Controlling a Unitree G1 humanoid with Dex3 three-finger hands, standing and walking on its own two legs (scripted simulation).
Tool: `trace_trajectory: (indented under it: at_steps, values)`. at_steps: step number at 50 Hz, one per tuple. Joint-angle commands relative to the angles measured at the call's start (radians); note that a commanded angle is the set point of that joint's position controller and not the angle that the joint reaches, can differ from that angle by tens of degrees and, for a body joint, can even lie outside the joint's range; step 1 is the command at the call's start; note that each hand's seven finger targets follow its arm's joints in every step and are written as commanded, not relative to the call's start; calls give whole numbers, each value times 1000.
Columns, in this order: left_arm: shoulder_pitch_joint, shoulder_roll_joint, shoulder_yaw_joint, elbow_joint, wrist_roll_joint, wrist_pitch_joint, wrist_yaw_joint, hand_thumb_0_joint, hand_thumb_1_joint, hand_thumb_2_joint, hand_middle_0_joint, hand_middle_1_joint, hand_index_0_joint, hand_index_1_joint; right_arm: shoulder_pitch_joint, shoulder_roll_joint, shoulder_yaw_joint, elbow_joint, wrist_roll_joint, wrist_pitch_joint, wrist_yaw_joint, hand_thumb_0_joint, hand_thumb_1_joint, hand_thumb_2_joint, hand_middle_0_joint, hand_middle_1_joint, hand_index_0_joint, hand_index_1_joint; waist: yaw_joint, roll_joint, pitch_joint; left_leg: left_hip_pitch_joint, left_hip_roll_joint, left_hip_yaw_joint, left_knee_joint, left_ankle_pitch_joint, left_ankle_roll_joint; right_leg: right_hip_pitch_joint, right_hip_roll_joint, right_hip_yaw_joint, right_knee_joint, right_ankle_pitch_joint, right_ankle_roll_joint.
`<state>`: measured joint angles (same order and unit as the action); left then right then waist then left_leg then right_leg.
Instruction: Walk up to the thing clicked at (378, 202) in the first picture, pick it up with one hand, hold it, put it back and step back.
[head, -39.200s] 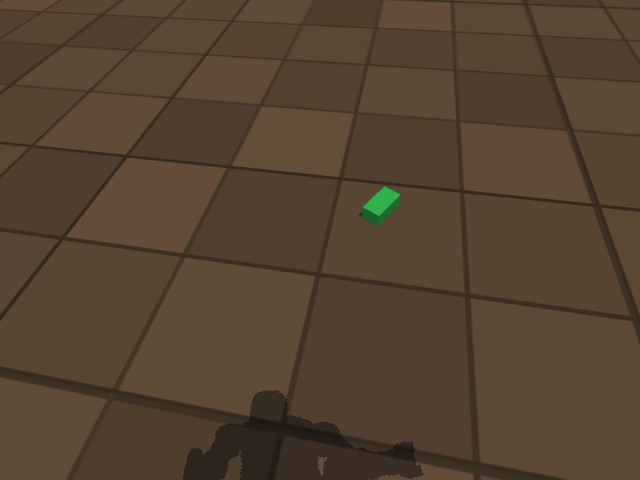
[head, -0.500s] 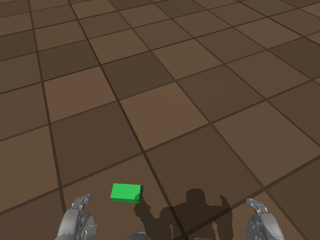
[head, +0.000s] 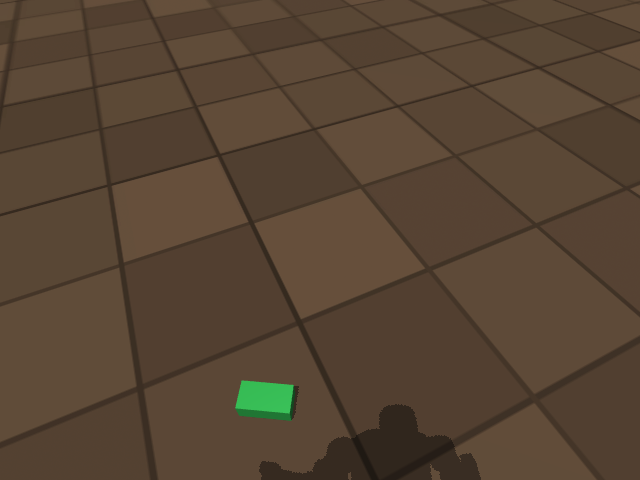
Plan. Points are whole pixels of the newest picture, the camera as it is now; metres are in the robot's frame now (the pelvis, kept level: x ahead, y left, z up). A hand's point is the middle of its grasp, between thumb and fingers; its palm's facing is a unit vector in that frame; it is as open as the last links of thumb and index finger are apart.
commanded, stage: stand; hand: left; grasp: from above
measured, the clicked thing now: (266, 400) +0.47 +0.21 -0.74
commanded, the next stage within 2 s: step back in 1.94 s
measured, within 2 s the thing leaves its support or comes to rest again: neither
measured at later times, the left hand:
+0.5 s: hand out of the picture +0.02 +0.24 -0.16, palm faces +0.03 -0.94 -0.34, open 7.4 cm
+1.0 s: hand out of the picture +0.07 +0.22 -0.15, palm faces +0.02 -0.94 -0.34, open 7.4 cm
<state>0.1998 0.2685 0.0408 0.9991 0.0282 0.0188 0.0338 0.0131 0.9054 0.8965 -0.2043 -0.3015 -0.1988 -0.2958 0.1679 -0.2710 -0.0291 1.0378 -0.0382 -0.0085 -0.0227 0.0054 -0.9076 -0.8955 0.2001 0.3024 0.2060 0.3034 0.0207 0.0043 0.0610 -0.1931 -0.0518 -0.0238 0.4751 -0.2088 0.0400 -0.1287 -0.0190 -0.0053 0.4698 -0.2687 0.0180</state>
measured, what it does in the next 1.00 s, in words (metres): stands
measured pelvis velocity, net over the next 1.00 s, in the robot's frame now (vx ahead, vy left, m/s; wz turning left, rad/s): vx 0.00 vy -0.02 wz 0.00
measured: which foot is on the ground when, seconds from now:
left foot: down 0.00-1.00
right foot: down 0.00-1.00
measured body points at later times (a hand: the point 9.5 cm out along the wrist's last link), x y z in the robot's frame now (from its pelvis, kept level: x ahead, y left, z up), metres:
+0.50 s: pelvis -0.01 -0.01 +0.01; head -0.02 -0.01 +0.46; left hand +0.02 +0.29 -0.13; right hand +0.05 -0.29 -0.14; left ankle +0.03 +0.09 -0.74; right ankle +0.00 -0.13 -0.74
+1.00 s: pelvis +0.00 -0.02 +0.01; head +0.00 -0.03 +0.46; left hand +0.07 +0.27 -0.12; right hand +0.07 -0.31 -0.13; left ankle +0.03 +0.09 -0.74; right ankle +0.00 -0.13 -0.74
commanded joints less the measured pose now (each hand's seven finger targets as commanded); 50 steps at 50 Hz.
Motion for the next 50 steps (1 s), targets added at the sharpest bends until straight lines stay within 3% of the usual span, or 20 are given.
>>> trace_trajectory:
  at_steps: [1, 2, 6, 7, 10, 15, 16, 18, 26, 35, 40, 45, 48, 50]
  values:
    - [-46, 186, 38, -28, 4, -33, 10, 0, 900, 900, -200, -300, -200, -301, -53, -197, -49, -43, 8, -18, -12, 0, -900, -900, 200, 300, 200, 300, -6, 28, -28, 13, 130, -171, -188, -55, 1, 4, -65, 73, -125, 39, -29]
    - [-48, 189, 36, -15, 4, -32, 10, 0, 900, 900, -200, -300, -200, -301, -58, -197, -47, -36, 9, -15, -11, 0, -900, -900, 200, 300, 200, 300, -4, 23, 4, -9, 131, -175, -200, -84, -1, -7, -64, 74, -136, 20, -28]
    - [-54, 196, 34, 15, 3, -36, 7, 0, 900, 900, -200, -300, -200, -301, -51, -201, -49, -12, 11, -16, -9, 0, -900, -900, 200, 300, 200, 300, -9, 25, -35, 39, 135, -172, -208, -49, -3, 10, -73, 79, -154, 36, -28]
    - [-44, 191, 31, 27, 3, -34, 6, 0, 900, 900, -200, -300, -200, -301, -57, -199, -47, -5, 11, -15, -8, 0, -900, -900, 200, 300, 200, 300, -3, 32, -7, 23, 140, -183, -225, -87, -5, 0, -68, 71, -150, 21, -26]
    - [-52, 197, 29, 43, 2, -37, 5, 0, 900, 900, -200, -300, -200, -301, -59, -203, -46, 5, 12, -14, -7, 0, -900, -900, 200, 300, 200, 300, -4, 21, -14, 21, 138, -174, -225, -69, -4, 18, -76, 78, -168, 26, -25]
    - [-40, 206, 24, 71, 5, -35, 1, 0, 900, 900, -200, -300, -200, -301, -62, -210, -44, 18, 14, -8, -1, 0, -900, -900, 200, 300, 200, 300, -9, 16, 35, -19, 136, -183, -243, -160, -6, -24, -67, 71, -185, -59, -23]
    - [-41, 206, 25, 70, 3, -37, 2, 0, 900, 900, -200, -300, -200, -301, -71, -215, -45, 15, 13, -8, -2, 0, -900, -900, 200, 300, 200, 300, -4, 14, 6, 11, 137, -175, -227, -121, -1, -9, -78, 80, -187, -32, -27]
    - [-45, 204, 21, 74, 3, -37, 0, 0, 900, 900, -200, -300, -200, -301, -61, -216, -43, 21, 13, -6, 0, 0, -900, -900, 200, 300, 200, 300, -9, 21, 19, -7, 140, -179, -235, -149, 0, -19, -78, 81, -189, -58, -28]
    - [-59, 220, 19, 85, -4, -47, 1, 0, 900, 900, -200, -300, -200, -301, -60, -214, -33, 35, 18, -13, 3, 0, -900, -900, 200, 300, 200, 300, -17, -13, -16, 57, 138, -156, -201, 26, 2, -10, -97, 92, -211, 23, -32]
    - [-79, 233, 23, 91, -8, -43, -3, 0, 900, 900, -200, -300, -200, -301, -61, -225, -26, 51, 18, -15, -1, 0, -900, -900, 200, 300, 200, 300, -18, 12, -17, 59, 143, -149, -209, 35, -4, 1, -96, 94, -209, 46, -37]
    - [-81, 228, 21, 91, -8, -46, -5, 0, 900, 900, -200, -300, -200, -301, -76, -233, -24, 51, 21, -22, -1, 0, -900, -900, 200, 300, 200, 300, -12, 2, -37, 84, 148, -140, -199, 125, -6, 21, -100, 96, -213, 100, -36]
    - [-107, 237, 24, 89, -12, -44, -6, 0, 900, 900, -200, -300, -200, -301, -70, -228, -20, 57, 19, -19, -2, 0, -900, -900, 200, 300, 200, 300, -21, -5, -33, 73, 150, -139, -208, 106, -7, 23, -99, 93, -213, 95, -34]
    - [-106, 234, 23, 85, -11, -48, -6, 0, 900, 900, -200, -300, -200, -301, -83, -239, -21, 55, 21, -24, -2, 0, -900, -900, 200, 300, 200, 300, -14, 2, -71, 103, 155, -133, -191, 198, -6, 50, -104, 94, -211, 165, -32]
    - [-115, 241, 26, 84, -14, -48, -6, 0, 900, 900, -200, -300, -200, -301, -73, -238, -19, 58, 21, -24, -3, 0, -900, -900, 200, 300, 200, 300, -18, -1, -77, 105, 155, -128, -191, 201, -6, 61, -106, 97, -209, 175, -34]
